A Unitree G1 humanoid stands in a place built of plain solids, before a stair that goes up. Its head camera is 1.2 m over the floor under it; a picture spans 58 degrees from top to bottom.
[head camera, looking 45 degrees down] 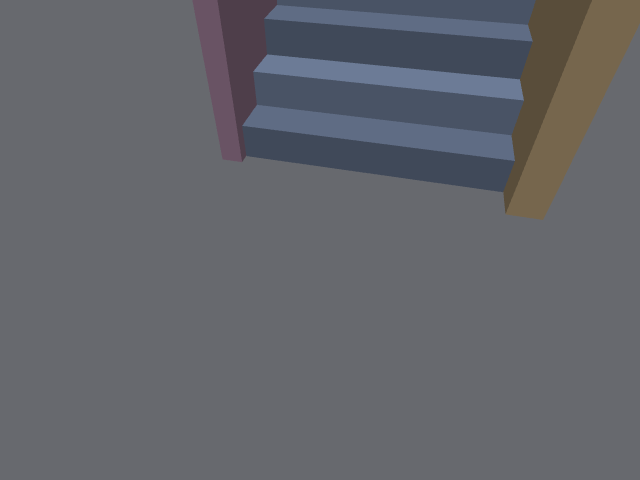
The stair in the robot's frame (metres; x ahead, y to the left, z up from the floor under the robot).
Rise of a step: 0.17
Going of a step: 0.20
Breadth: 1.20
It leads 13 degrees to the right of straight ahead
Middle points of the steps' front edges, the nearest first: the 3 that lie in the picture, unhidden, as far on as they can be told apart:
1.64 -0.22 0.17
1.84 -0.27 0.33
2.04 -0.32 0.50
